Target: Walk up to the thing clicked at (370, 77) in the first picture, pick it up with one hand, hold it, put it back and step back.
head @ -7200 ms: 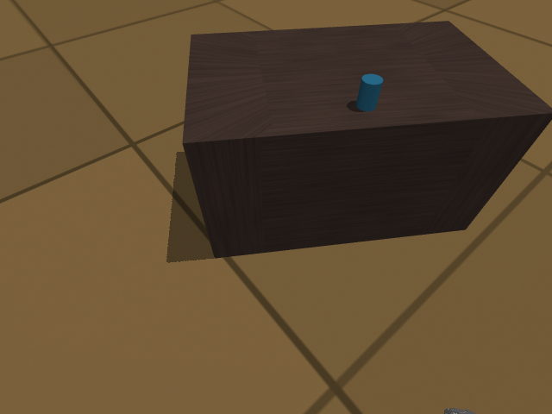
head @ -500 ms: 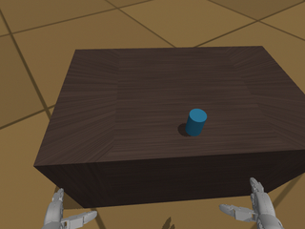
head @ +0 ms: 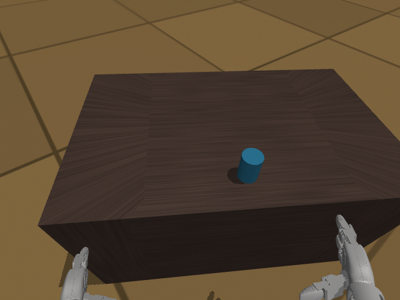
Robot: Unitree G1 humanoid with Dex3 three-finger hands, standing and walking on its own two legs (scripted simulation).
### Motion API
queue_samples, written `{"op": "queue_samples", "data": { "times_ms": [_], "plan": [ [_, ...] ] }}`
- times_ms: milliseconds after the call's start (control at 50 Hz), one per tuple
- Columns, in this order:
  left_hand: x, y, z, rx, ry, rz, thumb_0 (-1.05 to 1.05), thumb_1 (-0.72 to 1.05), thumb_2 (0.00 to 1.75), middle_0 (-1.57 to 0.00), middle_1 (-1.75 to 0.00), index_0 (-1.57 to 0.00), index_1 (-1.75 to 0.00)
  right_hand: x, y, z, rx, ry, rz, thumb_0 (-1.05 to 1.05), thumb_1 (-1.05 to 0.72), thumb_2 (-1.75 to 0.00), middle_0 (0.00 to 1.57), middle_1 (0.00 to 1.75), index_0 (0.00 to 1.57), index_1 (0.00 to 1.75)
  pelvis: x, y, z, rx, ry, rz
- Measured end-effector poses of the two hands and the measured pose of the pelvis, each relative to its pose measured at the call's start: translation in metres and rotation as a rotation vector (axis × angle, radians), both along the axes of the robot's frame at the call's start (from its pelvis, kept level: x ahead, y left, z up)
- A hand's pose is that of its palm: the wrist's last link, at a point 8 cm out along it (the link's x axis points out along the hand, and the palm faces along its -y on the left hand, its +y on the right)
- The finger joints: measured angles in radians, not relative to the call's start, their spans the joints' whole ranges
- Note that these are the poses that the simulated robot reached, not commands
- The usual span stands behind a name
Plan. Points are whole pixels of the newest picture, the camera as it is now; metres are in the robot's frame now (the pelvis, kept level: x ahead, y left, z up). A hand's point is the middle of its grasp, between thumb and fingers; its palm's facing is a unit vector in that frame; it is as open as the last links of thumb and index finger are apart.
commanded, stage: rise first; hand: right
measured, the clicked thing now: (249, 166) +0.47 -0.16 -0.08
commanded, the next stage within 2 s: go down in 0.66 s
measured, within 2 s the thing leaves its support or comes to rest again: neither
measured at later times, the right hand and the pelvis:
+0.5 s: hand (328, 262) +0.17 -0.23 +0.02, palm faces +0.24 +0.91 -0.34, open 17.6 cm; pelvis -0.01 +0.00 +0.00, yaw +0 degrees
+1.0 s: hand (339, 251) +0.18 -0.24 +0.04, palm faces +0.29 +0.90 -0.31, open 17.5 cm; pelvis -0.02 +0.01 +0.00, yaw -1 degrees
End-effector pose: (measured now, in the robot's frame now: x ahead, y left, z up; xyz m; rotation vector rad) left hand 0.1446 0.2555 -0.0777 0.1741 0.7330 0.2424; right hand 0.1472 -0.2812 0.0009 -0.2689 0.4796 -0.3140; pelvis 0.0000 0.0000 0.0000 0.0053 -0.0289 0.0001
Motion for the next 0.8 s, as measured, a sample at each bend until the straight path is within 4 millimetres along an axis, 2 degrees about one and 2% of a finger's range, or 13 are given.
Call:
{"op": "queue_samples", "data": {
  "times_ms": [360,800],
  "plan": [
    [-0.007,0.008,0.000,0.016,-0.008,0.005,-0.01,-0.54,0.07,-0.06,-0.06,-0.05,-0.07,-0.010,0.003,0.029,-0.046,-0.116,0.031,-0.01,0.58,-0.05,0.05,0.06,0.06,0.06,-0.009,0.002,0.000,-0.001,-0.018,-0.004],
    [-0.012,0.006,-0.006,0.000,-0.006,-0.015,-0.01,-0.54,0.09,-0.06,-0.07,-0.05,-0.07,-0.015,0.010,0.054,-0.082,-0.221,0.074,-0.01,0.56,-0.06,0.05,0.06,0.06,0.06,-0.015,0.004,0.000,-0.004,-0.020,-0.009]
  ]
}}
